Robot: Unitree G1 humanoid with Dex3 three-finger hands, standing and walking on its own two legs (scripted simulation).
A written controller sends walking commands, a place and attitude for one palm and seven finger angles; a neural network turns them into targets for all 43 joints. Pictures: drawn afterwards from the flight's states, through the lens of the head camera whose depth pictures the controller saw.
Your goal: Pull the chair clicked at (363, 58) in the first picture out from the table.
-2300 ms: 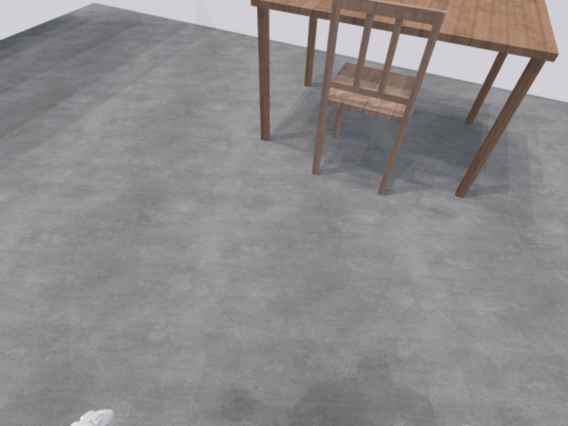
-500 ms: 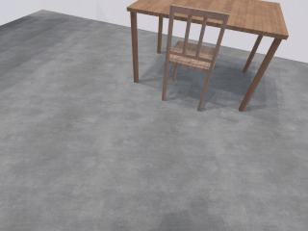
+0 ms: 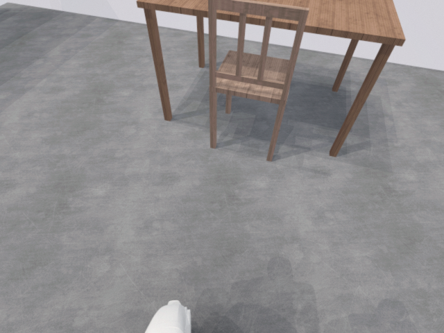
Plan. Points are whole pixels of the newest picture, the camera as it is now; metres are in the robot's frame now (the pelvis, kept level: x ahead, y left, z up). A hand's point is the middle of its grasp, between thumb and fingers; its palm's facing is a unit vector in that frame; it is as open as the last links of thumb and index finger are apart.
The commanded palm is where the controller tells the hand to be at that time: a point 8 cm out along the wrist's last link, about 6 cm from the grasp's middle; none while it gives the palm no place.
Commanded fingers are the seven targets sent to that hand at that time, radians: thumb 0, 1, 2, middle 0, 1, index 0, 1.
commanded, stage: walk to a spot facing it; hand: left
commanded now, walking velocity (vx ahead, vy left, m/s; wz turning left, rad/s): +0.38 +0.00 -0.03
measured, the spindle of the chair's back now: (240, 46) +1.22 +0.00 -0.09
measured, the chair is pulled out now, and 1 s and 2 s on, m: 0.00 0.00 0.00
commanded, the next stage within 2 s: take the last steps up to it in 0.68 s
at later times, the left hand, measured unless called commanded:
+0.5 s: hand (133, 257) +0.30 +0.24 -0.17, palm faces -0.03 -0.99 -0.14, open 7.3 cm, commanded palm none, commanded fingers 0.00 0.90 0.90 -0.20 -0.30 -0.20 -0.30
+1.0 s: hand (181, 176) +0.55 +0.16 -0.17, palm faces -0.21 -0.96 -0.20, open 7.2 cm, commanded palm none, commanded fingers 0.00 0.90 0.90 -0.20 -0.30 -0.20 -0.30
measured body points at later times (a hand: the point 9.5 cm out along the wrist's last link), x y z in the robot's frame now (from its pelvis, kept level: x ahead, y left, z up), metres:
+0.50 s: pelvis +0.23 +0.06 +0.01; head +0.24 +0.09 +0.46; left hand +0.30 +0.29 -0.15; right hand +0.19 -0.17 -0.13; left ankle +0.20 +0.11 -0.74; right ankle +0.29 -0.12 -0.64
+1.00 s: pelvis +0.45 -0.01 +0.00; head +0.47 +0.00 +0.45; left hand +0.56 +0.21 -0.16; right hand +0.40 -0.23 -0.16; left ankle +0.49 +0.12 -0.68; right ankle +0.43 -0.10 -0.74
